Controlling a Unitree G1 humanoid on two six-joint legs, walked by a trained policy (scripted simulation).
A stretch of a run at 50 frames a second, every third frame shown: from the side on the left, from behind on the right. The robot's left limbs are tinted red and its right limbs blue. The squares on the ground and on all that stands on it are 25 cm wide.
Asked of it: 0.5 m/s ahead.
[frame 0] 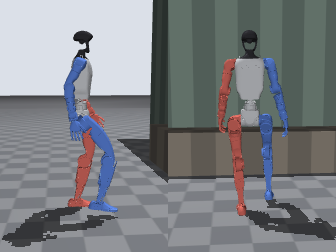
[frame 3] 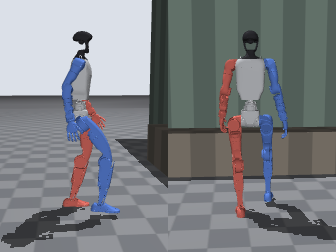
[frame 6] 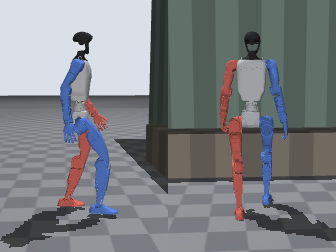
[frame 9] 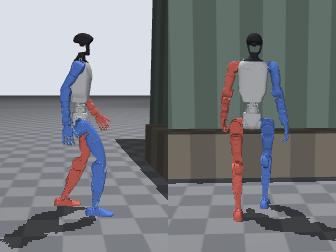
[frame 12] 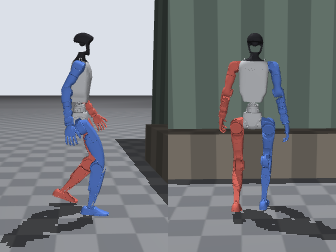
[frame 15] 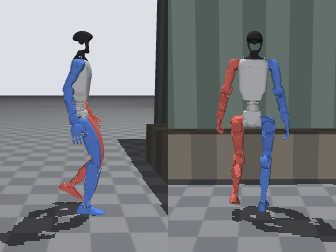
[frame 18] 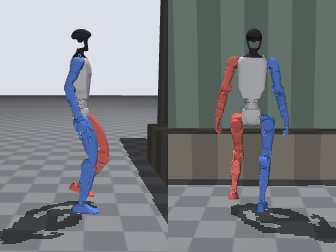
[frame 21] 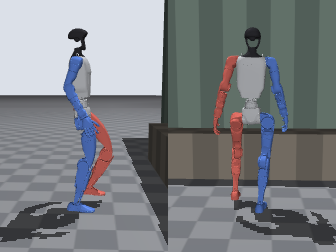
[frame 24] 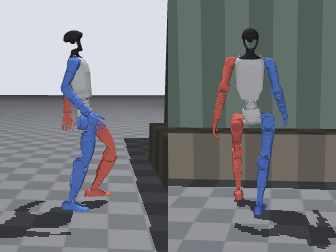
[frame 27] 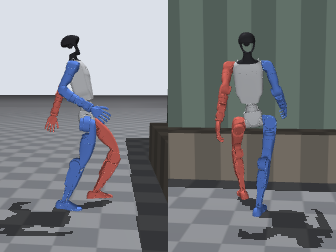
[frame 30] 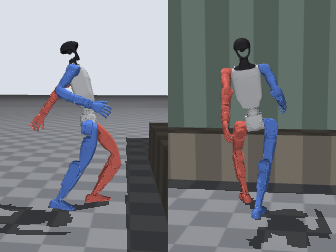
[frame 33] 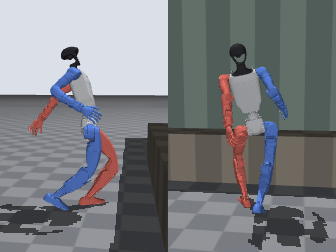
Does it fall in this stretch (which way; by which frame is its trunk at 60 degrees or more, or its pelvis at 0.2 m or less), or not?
no
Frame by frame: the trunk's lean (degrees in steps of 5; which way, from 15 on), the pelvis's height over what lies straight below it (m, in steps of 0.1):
0: 0, 0.8
3: 0, 0.8
6: 5, 0.8
9: 5, 0.8
12: 5, 0.8
15: 5, 0.8
18: 0, 0.8
21: 5, 0.8
24: 10, 0.8
27: 15 backward, 0.7
30: 20 backward, 0.7
33: 20 backward and to its left, 0.7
